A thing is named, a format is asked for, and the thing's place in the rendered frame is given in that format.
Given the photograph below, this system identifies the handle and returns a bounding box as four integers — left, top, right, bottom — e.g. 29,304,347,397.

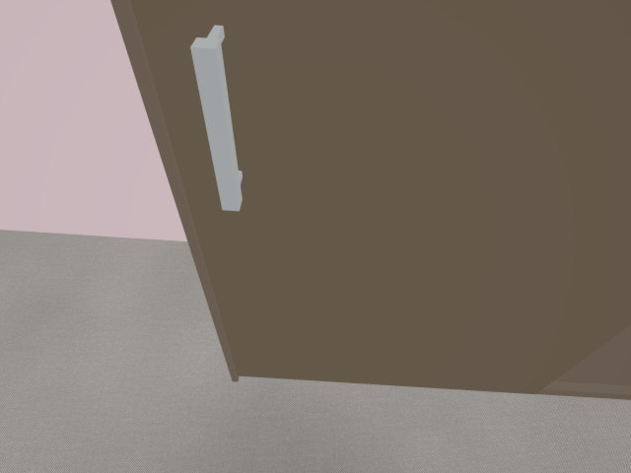
190,25,243,211

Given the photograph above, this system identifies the wardrobe door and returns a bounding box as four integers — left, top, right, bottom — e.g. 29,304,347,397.
554,325,631,386
131,0,631,394

